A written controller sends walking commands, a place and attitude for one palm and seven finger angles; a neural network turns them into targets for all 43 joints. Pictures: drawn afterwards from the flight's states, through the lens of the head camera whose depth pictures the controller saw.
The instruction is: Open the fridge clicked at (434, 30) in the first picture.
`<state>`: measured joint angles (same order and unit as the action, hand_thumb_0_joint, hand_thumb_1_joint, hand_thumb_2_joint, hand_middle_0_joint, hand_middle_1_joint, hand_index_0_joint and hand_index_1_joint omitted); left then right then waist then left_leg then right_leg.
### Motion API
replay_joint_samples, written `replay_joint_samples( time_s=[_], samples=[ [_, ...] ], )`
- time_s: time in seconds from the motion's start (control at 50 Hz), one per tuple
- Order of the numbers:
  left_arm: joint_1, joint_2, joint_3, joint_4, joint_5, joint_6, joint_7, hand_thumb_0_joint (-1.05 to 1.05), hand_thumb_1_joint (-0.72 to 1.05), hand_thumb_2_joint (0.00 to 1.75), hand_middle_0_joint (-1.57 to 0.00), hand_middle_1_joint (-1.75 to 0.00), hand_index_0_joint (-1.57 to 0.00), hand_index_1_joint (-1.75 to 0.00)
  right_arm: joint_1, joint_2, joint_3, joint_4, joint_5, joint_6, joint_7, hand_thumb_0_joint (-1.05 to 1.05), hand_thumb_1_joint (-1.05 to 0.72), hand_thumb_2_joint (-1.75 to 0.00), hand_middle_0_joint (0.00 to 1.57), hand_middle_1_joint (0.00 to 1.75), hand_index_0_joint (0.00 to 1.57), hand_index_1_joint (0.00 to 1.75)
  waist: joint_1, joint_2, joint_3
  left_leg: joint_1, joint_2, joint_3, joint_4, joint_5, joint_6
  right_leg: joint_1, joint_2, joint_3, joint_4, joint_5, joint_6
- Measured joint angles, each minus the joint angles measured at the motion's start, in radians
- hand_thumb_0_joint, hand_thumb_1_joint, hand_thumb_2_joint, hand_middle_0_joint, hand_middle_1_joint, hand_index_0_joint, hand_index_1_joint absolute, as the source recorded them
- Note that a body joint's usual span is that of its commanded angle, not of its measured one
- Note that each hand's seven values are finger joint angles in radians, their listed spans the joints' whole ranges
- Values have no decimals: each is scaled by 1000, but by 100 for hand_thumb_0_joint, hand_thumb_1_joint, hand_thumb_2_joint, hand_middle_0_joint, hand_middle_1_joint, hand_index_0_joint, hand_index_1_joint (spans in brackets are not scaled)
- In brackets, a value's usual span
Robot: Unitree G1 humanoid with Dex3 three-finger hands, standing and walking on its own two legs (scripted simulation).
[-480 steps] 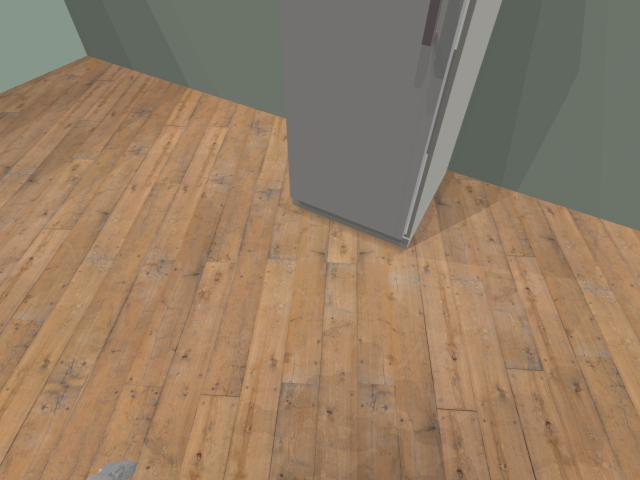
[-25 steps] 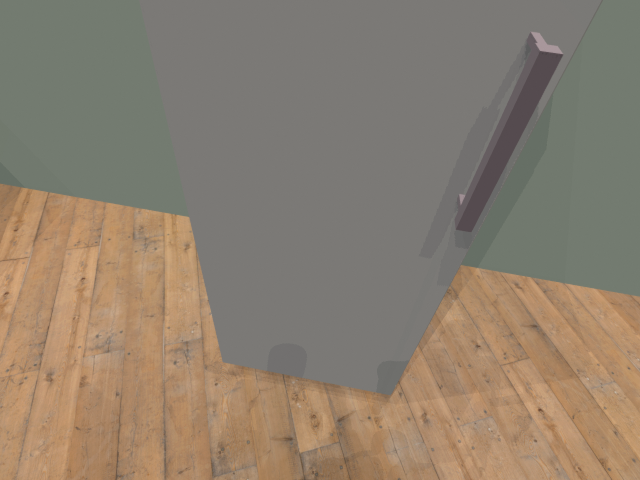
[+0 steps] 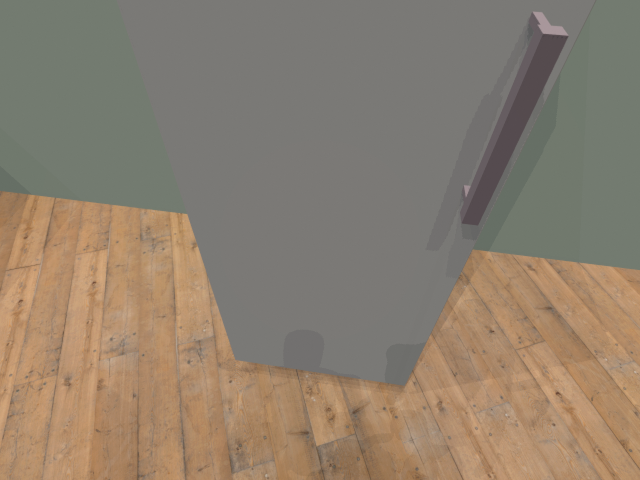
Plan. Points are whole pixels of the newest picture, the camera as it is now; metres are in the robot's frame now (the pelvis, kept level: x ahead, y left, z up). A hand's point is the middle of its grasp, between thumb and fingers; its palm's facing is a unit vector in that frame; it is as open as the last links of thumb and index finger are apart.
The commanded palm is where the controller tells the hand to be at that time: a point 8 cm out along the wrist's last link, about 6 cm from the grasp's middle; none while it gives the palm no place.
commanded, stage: look again from close up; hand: right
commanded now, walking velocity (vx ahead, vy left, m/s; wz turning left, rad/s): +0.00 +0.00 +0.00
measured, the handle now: (498, 133) +0.48 -0.19 +0.21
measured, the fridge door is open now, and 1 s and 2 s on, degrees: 0 0 0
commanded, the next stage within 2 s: raise the hand to about handle height in 0.66 s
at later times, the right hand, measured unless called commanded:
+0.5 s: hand out of the picture +0.03 -0.21 -0.17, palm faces +0.00 +0.97 -0.23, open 7.4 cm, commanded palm none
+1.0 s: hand (528, 418) +0.20 -0.22 +0.02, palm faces +0.18 +0.98 -0.03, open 7.7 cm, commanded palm +0.12 -0.28 -0.03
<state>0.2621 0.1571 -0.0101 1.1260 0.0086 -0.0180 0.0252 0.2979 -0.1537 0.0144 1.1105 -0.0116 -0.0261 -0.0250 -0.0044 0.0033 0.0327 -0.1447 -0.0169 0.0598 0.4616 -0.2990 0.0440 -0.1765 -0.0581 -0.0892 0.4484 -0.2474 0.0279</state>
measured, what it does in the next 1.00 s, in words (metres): stands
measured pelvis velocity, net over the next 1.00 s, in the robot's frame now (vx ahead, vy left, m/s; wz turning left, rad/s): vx -0.02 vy -0.02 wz -0.02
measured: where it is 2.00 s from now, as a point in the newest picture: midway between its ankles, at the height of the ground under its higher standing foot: outside the picture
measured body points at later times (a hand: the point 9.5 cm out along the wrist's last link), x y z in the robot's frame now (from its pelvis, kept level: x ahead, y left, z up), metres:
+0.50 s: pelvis +0.01 -0.01 +0.00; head +0.02 -0.01 +0.45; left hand +0.04 +0.22 -0.16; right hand +0.03 -0.26 -0.15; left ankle -0.03 +0.09 -0.74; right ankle -0.01 -0.14 -0.74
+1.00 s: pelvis -0.02 -0.02 -0.03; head +0.00 -0.01 +0.42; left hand +0.14 +0.23 -0.12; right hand +0.19 -0.27 +0.02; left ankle -0.03 +0.09 -0.74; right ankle +0.00 -0.14 -0.74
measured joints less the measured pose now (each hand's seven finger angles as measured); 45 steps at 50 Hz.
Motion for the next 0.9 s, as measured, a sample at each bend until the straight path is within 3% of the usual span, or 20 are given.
replay_joint_samples(
  time_s=[0.78, 0.82, 0.86, 0.9],
  samples=[
    [-58, 49, -2, 1, 0, -2, -6, 1, 91, 90, -20, -30, -20, -30, -75, -57, -8, -12, -2, 3, -2, 1, -91, -90, 20, 30, 20, 30, 1, -2, 5, 18, 22, -9, -43, 13, -30, 10, 23, -11, -26, 3, -24],
    [-15, 52, 1, -103, -25, -44, 14, 1, 91, 90, -20, -30, -20, -30, 21, -42, -70, -357, 60, 79, -7, 2, -91, -89, 20, 30, 20, 31, -6, 0, 20, -1, 26, -9, -11, 4, -30, -5, 26, -10, -1, -10, -28],
    [27, 52, 8, -196, -32, -128, 38, 1, 91, 90, -20, -30, -20, -30, 95, -38, -89, -674, 106, 17, -37, 2, -90, -89, 20, 31, 20, 31, -10, 5, 10, -29, 41, -7, 34, -17, -31, -22, 39, -8, 12, -10, -31],
    [34, 58, 23, -270, -32, -180, 40, 1, 91, 90, -20, -30, -20, -30, 94, -26, -116, -857, 144, -67, -36, 2, -88, -88, 20, 32, 20, 32, 8, -6, -18, -72, 51, 12, 79, -37, -33, -76, 45, 11, 60, -20, -34]
  ],
)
